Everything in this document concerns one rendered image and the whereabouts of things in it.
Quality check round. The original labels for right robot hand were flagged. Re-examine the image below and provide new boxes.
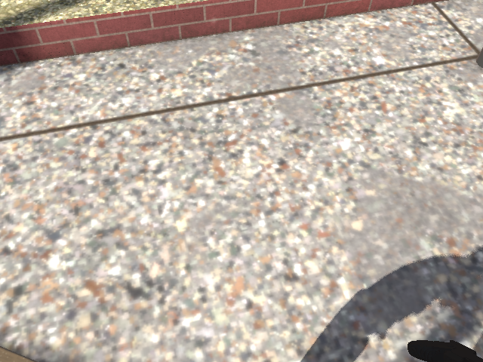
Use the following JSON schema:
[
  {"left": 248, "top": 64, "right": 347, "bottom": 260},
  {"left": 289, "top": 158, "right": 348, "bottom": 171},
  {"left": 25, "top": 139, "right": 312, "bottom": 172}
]
[{"left": 408, "top": 340, "right": 483, "bottom": 362}]

